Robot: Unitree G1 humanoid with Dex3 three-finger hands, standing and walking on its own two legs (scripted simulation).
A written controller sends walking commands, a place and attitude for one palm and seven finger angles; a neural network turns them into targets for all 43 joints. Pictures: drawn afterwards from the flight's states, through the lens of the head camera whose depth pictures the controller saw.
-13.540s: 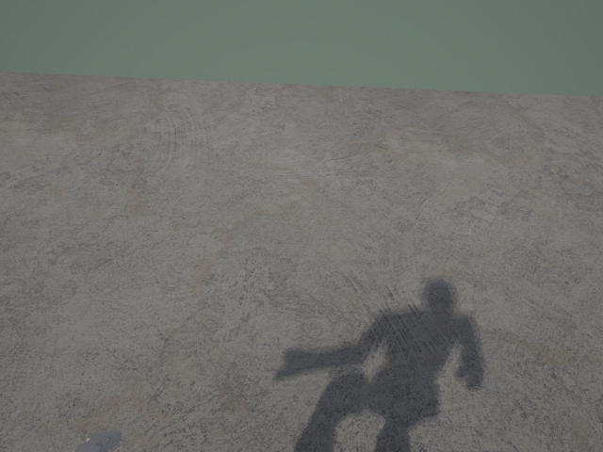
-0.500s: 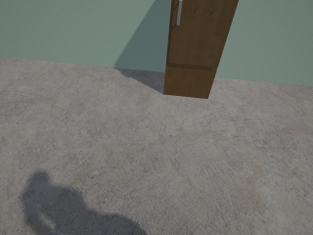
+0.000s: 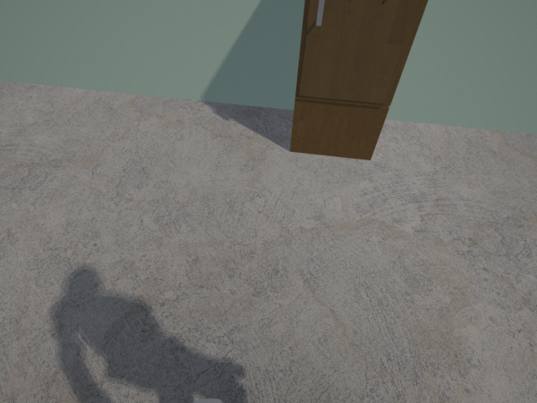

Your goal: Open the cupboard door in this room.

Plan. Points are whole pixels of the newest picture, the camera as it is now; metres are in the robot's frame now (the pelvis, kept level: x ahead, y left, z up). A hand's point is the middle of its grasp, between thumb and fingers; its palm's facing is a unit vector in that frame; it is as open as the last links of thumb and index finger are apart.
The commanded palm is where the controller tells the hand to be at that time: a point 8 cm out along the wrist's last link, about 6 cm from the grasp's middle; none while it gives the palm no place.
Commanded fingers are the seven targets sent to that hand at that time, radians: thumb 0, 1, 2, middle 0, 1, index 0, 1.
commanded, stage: turn or walk to find it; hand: left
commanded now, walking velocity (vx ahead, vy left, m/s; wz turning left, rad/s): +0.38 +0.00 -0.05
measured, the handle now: (321, 0) +1.45 -0.04 +0.03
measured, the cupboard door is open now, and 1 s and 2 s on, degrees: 0 0 0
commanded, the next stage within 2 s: stand and wait in 0.36 s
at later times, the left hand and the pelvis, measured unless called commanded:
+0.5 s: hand (191, 284) +0.35 +0.20 -0.16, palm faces -0.11 -0.96 -0.24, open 7.4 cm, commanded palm none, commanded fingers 0.00 0.90 0.90 -0.20 -0.30 -0.20 -0.30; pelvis +0.20 +0.02 -0.01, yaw -4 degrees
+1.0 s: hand (205, 284) +0.36 +0.18 -0.18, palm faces +0.01 -0.98 -0.19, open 7.3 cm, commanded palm none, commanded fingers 0.00 0.90 0.90 -0.20 -0.30 -0.20 -0.30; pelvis +0.31 +0.00 +0.00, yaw -4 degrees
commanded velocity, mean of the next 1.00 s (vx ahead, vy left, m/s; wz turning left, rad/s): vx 0.12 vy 0.00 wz -0.02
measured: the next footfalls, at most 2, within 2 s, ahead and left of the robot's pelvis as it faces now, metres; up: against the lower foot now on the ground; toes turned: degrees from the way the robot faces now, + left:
left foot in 0.08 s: +0.11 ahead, +0.15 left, +0.00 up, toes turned +9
right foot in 0.56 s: +0.38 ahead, -0.11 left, +0.00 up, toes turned -13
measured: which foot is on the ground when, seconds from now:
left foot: up 0.00-0.06, down 0.08-0.58, up 0.60-0.92, down 0.94-1.00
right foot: down 0.00-0.10, up 0.12-0.54, down 0.56-1.00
